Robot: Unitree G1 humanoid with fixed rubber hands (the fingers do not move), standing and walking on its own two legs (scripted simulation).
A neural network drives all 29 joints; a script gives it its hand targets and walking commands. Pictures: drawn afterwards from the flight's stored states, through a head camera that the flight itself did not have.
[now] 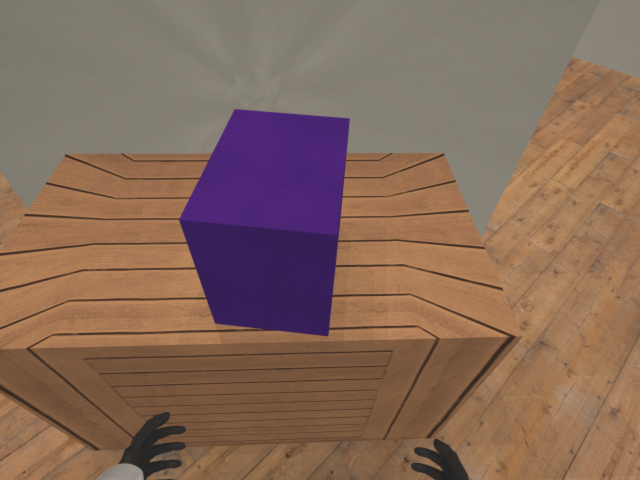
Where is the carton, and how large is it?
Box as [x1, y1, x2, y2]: [179, 109, 349, 335]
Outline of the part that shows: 235,109 179,218 215,323 327,335 338,237 349,118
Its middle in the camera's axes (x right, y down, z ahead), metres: -0.07 -0.03 +0.67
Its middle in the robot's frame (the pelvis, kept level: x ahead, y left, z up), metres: +0.53 +0.08 -0.01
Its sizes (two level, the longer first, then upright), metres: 0.274 0.201 0.260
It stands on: a pedestal, 0.63 m high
